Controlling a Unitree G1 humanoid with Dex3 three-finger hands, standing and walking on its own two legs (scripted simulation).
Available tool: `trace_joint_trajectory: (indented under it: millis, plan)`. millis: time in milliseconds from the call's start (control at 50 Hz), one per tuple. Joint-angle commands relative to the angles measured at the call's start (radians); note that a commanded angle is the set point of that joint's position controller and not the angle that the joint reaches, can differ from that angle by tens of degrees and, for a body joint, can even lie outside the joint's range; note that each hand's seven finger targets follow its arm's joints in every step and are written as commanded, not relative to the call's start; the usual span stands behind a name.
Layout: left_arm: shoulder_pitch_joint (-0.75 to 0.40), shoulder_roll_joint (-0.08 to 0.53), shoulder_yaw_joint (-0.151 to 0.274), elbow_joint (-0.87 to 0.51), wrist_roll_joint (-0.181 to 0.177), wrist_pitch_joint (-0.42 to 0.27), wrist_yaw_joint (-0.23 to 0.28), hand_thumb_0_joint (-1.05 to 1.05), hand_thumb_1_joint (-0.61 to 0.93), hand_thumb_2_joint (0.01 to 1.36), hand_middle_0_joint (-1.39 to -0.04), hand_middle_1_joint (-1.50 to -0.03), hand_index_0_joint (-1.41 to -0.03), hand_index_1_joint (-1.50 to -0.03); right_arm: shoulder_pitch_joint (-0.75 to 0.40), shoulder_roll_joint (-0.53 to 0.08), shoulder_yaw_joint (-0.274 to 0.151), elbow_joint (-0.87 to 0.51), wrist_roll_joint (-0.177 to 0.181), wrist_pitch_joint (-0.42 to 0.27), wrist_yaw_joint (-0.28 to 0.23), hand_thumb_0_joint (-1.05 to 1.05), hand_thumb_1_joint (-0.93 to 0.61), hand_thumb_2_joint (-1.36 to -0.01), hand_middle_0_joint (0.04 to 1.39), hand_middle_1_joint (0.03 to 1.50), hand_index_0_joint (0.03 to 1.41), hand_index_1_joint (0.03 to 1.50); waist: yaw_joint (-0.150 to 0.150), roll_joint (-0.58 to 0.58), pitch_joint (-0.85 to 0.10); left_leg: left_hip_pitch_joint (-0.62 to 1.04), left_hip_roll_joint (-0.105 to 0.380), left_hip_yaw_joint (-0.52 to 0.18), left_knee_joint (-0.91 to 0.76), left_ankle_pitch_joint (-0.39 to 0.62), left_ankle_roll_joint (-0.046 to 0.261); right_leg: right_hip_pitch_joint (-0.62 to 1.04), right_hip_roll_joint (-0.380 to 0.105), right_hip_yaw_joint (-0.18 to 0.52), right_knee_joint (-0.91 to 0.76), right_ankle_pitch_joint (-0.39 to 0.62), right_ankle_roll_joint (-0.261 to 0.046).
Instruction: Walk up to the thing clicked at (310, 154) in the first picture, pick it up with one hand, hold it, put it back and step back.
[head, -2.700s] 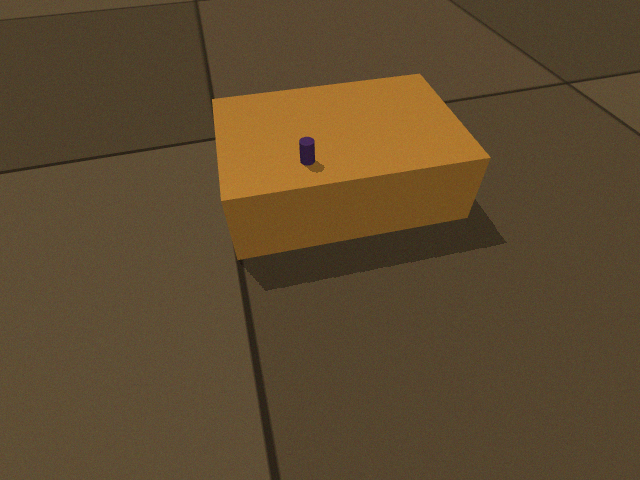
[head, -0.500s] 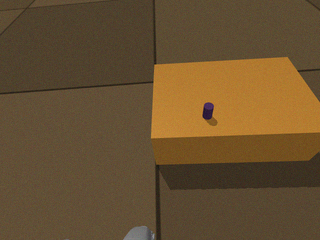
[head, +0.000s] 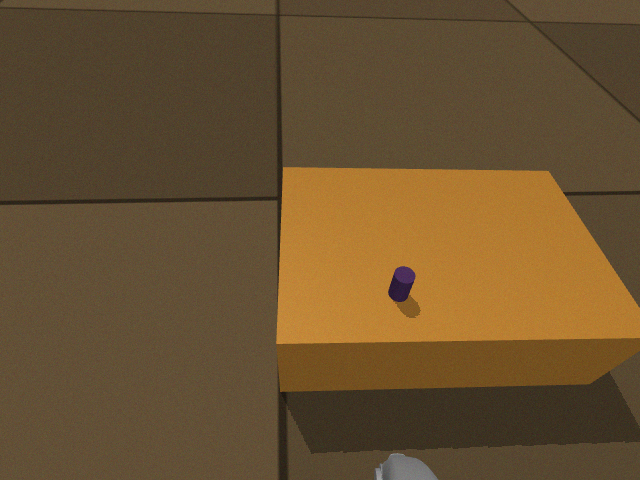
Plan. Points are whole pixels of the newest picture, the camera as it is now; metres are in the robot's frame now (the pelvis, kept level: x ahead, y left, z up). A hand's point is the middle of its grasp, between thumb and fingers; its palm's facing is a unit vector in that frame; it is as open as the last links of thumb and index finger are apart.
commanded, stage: walk up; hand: right
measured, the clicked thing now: (401, 284) +0.66 -0.21 -0.40
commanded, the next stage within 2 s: none
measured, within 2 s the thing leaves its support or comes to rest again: neither
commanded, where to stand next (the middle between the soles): +0.20 -0.01 m, yaw +0 degrees
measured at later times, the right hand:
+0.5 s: hand (542, 470) +0.18 -0.31 -0.16, palm faces -0.04 +0.95 -0.32, open 7.4 cm
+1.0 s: hand (491, 398) +0.27 -0.25 -0.14, palm faces -0.08 +0.94 -0.32, open 7.4 cm
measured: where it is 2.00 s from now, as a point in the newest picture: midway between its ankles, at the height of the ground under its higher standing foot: outside the picture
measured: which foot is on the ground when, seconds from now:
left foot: down 0.00-0.22, up 0.24-0.56, down 0.58-1.00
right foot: up 0.00-0.18, down 0.20-1.00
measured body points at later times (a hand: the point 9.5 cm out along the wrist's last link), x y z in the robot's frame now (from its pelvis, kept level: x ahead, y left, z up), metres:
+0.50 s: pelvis +0.12 -0.04 -0.01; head +0.14 -0.07 +0.44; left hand +0.19 +0.27 -0.10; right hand +0.18 -0.35 -0.14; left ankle +0.18 +0.12 -0.70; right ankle +0.16 -0.16 -0.74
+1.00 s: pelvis +0.14 -0.02 +0.00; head +0.15 -0.01 +0.45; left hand +0.18 +0.30 -0.14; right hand +0.27 -0.30 -0.12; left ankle +0.19 +0.11 -0.74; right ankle +0.16 -0.16 -0.74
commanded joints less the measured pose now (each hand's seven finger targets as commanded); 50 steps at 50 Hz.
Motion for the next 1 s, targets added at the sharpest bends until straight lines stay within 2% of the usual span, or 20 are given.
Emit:
trace_joint_trajectory:
  millis: [0,100,160,180,200,220,240,300,340,400,500,560,600,620,640,680,720,820,920,980]
  plan:
    - [0.005,0.156,0.057,-0.064,0.003,-0.020,-0.004,0.000,0.900,0.900,-0.200,-0.300,-0.200,-0.300,0.002,-0.299,-0.097,-0.081,-0.003,-0.020,-0.016,0.000,-0.900,-0.900,0.200,0.300,0.200,0.300,-0.025,0.231,0.031,-0.045,0.243,-0.208,-0.280,-0.209,0.174,-0.032,-0.030,-0.042,-0.147,0.048,0.018]
    - [-0.030,0.145,0.058,-0.060,0.003,-0.046,0.004,0.000,0.900,0.900,-0.200,-0.300,-0.200,-0.300,-0.003,-0.299,-0.092,-0.083,-0.008,0.001,-0.009,0.000,-0.900,-0.900,0.200,0.300,0.200,0.300,-0.019,0.204,0.016,-0.077,0.233,-0.181,-0.160,-0.101,0.163,0.108,0.013,-0.082,-0.335,0.071,-0.002]
    - [0.096,0.173,0.071,-0.005,0.010,-0.067,0.033,0.000,0.900,0.900,-0.200,-0.300,-0.200,-0.300,0.002,-0.223,-0.061,-0.095,0.000,0.019,-0.012,0.000,-0.900,-0.900,0.200,0.300,0.200,0.300,0.050,0.021,-0.091,-0.148,0.158,-0.093,0.151,0.028,0.095,0.399,0.053,-0.078,-0.487,0.123,-0.020]
    - [0.134,0.231,0.090,-0.007,0.017,-0.075,0.045,0.000,0.900,0.900,-0.200,-0.300,-0.200,-0.300,0.042,-0.163,-0.039,-0.098,0.007,0.018,-0.014,0.000,-0.900,-0.900,0.200,0.300,0.200,0.300,0.070,-0.159,-0.138,-0.224,0.071,-0.019,0.378,-0.051,0.047,0.468,-0.070,0.110,-0.588,0.055,-0.060]
    - [0.116,0.289,0.096,-0.036,0.012,-0.081,0.054,0.000,0.900,0.900,-0.200,-0.300,-0.200,-0.300,0.093,-0.118,-0.021,-0.095,0.005,0.025,-0.015,0.000,-0.900,-0.900,0.200,0.300,0.200,0.300,0.043,-0.254,-0.123,-0.393,-0.032,-0.051,0.538,-0.305,-0.013,0.512,-0.283,0.476,-0.672,0.049,-0.126]
    - [0.066,0.305,0.095,-0.047,0.000,-0.069,0.052,0.000,0.900,0.900,-0.200,-0.300,-0.200,-0.300,0.090,-0.230,-0.051,-0.067,-0.001,0.042,-0.029,0.000,-0.900,-0.900,0.200,0.300,0.200,0.300,0.044,-0.119,-0.088,-0.389,0.004,-0.119,0.589,-0.342,-0.012,0.432,-0.331,0.523,-0.676,-0.027,-0.225]
    - [0.041,0.301,0.094,-0.058,-0.007,-0.064,0.052,0.000,0.900,0.900,-0.200,-0.300,-0.200,-0.300,0.088,-0.255,-0.060,-0.050,-0.002,0.045,-0.036,0.000,-0.900,-0.900,0.200,0.300,0.200,0.300,0.039,-0.134,-0.062,-0.403,0.029,-0.129,0.616,-0.366,-0.012,0.398,-0.332,0.517,-0.664,-0.017,-0.268]
    - [-0.016,0.236,0.069,-0.070,-0.014,-0.061,0.062,0.000,0.900,0.900,-0.200,-0.300,-0.200,-0.300,0.082,-0.242,-0.059,-0.009,0.010,0.050,-0.031,0.000,-0.900,-0.900,0.200,0.300,0.200,0.300,0.009,-0.090,-0.043,-0.371,0.061,-0.179,0.585,-0.229,-0.020,0.337,-0.209,0.233,-0.642,0.137,-0.200]
    - [-0.029,0.226,0.060,-0.076,-0.005,-0.062,0.066,0.000,0.900,0.900,-0.200,-0.300,-0.200,-0.300,0.093,-0.226,-0.058,0.004,0.002,0.057,-0.028,0.000,-0.900,-0.900,0.200,0.300,0.200,0.300,0.005,-0.091,-0.048,-0.312,0.043,-0.156,0.548,-0.180,-0.031,0.277,-0.181,0.155,-0.617,0.247,-0.197]
    - [-0.063,0.199,0.045,-0.085,0.000,-0.054,0.071,0.000,0.900,0.900,-0.200,-0.300,-0.200,-0.300,0.068,-0.190,-0.050,0.023,-0.002,0.066,-0.030,0.000,-0.900,-0.900,0.200,0.300,0.200,0.300,0.002,-0.091,-0.051,-0.244,0.038,-0.135,0.414,-0.131,-0.053,0.221,-0.148,0.056,-0.602,0.324,-0.185]
    - [-0.124,0.201,0.037,-0.075,-0.005,-0.028,0.070,0.000,0.900,0.900,-0.200,-0.300,-0.200,-0.300,-0.001,-0.181,-0.049,0.060,0.000,0.055,-0.043,0.000,-0.900,-0.900,0.200,0.300,0.200,0.300,0.002,-0.093,-0.091,-0.068,0.018,-0.074,0.196,-0.004,-0.057,0.147,-0.165,0.029,-0.479,0.404,-0.176]
    - [-0.163,0.164,0.018,-0.064,-0.017,-0.007,0.070,0.000,0.900,0.900,-0.200,-0.300,-0.200,-0.300,0.009,-0.210,-0.056,0.089,-0.009,0.042,-0.052,0.000,-0.900,-0.900,0.200,0.300,0.200,0.300,-0.030,-0.007,-0.096,0.027,0.025,-0.112,0.028,0.118,-0.021,0.078,-0.124,0.022,-0.376,0.229,-0.104]
    - [-0.126,0.103,-0.002,-0.048,-0.034,0.007,0.069,0.000,0.900,0.900,-0.200,-0.300,-0.200,-0.300,-0.085,-0.293,-0.059,0.065,-0.015,0.033,-0.054,0.000,-0.900,-0.900,0.200,0.300,0.200,0.300,0.026,0.205,-0.105,-0.055,0.266,-0.451,-0.114,0.070,0.078,0.088,0.044,-0.064,-0.249,-0.123,-0.023]
    - [-0.107,0.137,0.008,0.001,-0.032,0.019,0.076,0.000,0.900,0.900,-0.200,-0.300,-0.200,-0.300,-0.137,-0.320,-0.059,0.067,-0.003,0.034,-0.051,0.000,-0.900,-0.900,0.200,0.300,0.200,0.300,0.024,0.261,-0.107,-0.144,0.305,-0.486,-0.120,-0.024,0.159,0.194,0.043,-0.047,-0.212,-0.213,-0.019]
    - [-0.110,0.148,0.007,0.027,-0.023,0.017,0.077,0.000,0.900,0.900,-0.200,-0.300,-0.200,-0.300,-0.182,-0.293,-0.050,0.072,-0.005,0.040,-0.050,0.000,-0.900,-0.900,0.200,0.300,0.200,0.300,0.034,0.237,-0.103,-0.187,0.273,-0.449,-0.112,-0.035,0.148,0.246,0.036,-0.042,-0.252,-0.190,-0.019]
    - [-0.121,0.139,0.005,0.058,-0.023,0.008,0.070,0.000,0.900,0.900,-0.200,-0.300,-0.200,-0.300,-0.204,-0.242,-0.025,0.082,-0.005,0.045,-0.050,0.000,-0.900,-0.900,0.200,0.300,0.200,0.300,0.037,0.245,-0.105,-0.176,0.172,-0.297,-0.072,-0.001,0.066,0.280,0.028,-0.039,-0.389,-0.047,-0.021]
    - [-0.137,0.146,0.002,0.083,-0.022,0.002,0.070,0.000,0.900,0.900,-0.200,-0.300,-0.200,-0.300,-0.214,-0.217,-0.015,0.101,0.006,0.045,-0.049,0.000,-0.900,-0.900,0.200,0.300,0.200,0.300,0.035,0.253,-0.132,-0.131,0.141,-0.255,-0.030,0.065,0.019,0.304,0.006,-0.016,-0.434,0.083,-0.025]
    - [-0.204,0.134,-0.015,0.138,-0.018,0.007,0.062,0.000,0.900,0.900,-0.200,-0.300,-0.200,-0.300,-0.263,-0.228,-0.007,0.141,0.002,0.056,-0.046,0.000,-0.900,-0.900,0.200,0.300,0.200,0.300,0.018,0.201,-0.068,-0.151,0.159,-0.299,-0.159,-0.240,0.017,0.273,0.009,-0.018,-0.496,-0.046,-0.017]
    - [-0.245,0.141,-0.019,0.186,-0.013,-0.007,0.058,0.000,0.900,0.900,-0.200,-0.300,-0.200,-0.300,-0.283,-0.213,0.002,0.178,0.006,0.055,-0.041,0.000,-0.900,-0.900,0.200,0.300,0.200,0.300,0.001,0.125,-0.049,-0.070,0.125,-0.255,-0.138,-0.135,-0.007,0.236,-0.027,0.027,-0.592,0.022,-0.021]
    - [-0.264,0.136,-0.020,0.207,-0.011,-0.014,0.059,0.000,0.900,0.900,-0.200,-0.300,-0.200,-0.300,-0.289,-0.208,0.001,0.204,0.010,0.052,-0.040,0.000,-0.900,-0.900,0.200,0.300,0.200,0.300,-0.006,0.092,-0.102,0.006,0.119,-0.228,-0.115,0.031,-0.011,0.272,-0.042,0.024,-0.623,0.120,-0.013]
